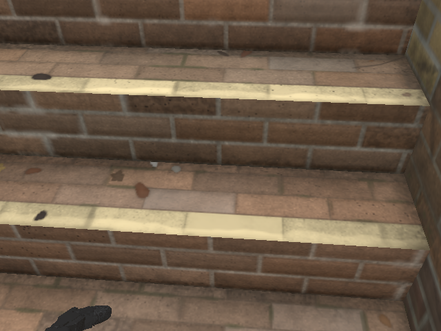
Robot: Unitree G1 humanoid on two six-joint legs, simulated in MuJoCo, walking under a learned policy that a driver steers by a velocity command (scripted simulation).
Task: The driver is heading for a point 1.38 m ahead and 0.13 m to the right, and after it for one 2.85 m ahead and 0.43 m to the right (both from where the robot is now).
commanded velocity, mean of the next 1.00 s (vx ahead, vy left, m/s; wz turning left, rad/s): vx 0.32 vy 0.00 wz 0.00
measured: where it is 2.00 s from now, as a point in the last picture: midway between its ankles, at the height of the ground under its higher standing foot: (86, 245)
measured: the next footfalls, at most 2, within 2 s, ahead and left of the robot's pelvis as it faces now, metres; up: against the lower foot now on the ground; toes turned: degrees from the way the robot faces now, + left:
left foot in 0.06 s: -0.03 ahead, +0.13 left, -0.21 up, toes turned +2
right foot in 0.56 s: -0.06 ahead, -0.06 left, -0.21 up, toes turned -2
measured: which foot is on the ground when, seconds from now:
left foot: up 0.00-0.04, down 0.06-0.54, up 0.56-0.92, down 0.94-1.00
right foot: down 0.00-0.02, up 0.04-0.54, down 0.56-0.96, up 0.98-1.00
